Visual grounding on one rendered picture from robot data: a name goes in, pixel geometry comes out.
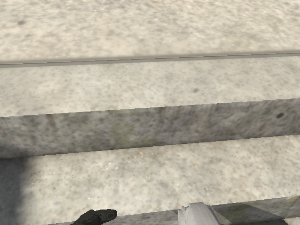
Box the left robot hand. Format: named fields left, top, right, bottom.
left=70, top=209, right=117, bottom=225

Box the right robot thigh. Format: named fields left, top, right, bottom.
left=177, top=202, right=221, bottom=225

